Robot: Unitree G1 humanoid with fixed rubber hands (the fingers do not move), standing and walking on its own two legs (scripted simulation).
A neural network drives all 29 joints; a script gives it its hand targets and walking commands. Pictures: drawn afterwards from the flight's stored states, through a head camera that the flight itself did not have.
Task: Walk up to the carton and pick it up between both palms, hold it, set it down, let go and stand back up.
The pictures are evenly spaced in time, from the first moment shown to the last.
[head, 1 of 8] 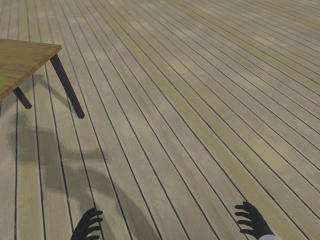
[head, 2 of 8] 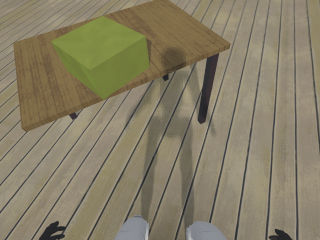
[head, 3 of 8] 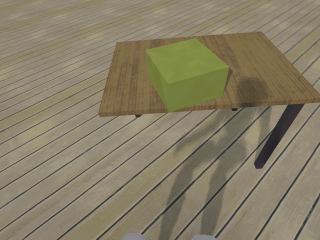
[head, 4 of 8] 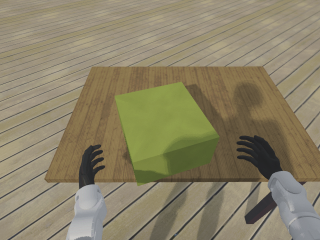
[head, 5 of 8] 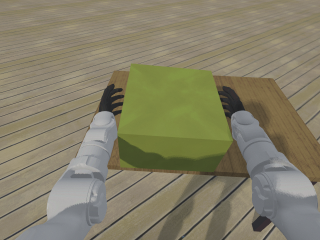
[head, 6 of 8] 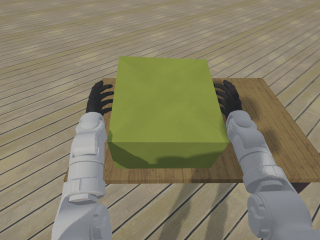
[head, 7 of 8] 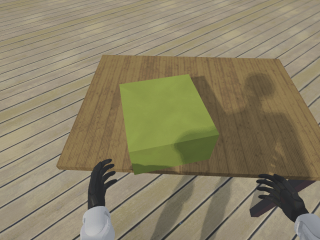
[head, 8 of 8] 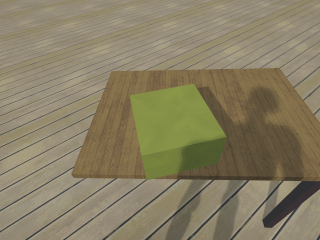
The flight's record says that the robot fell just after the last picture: no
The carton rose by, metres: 0.22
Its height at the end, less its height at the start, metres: +0.00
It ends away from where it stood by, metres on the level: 0.03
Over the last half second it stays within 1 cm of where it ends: yes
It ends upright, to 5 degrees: yes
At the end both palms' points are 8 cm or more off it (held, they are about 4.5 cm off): yes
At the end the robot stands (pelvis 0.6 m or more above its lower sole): yes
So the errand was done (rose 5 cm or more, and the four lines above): yes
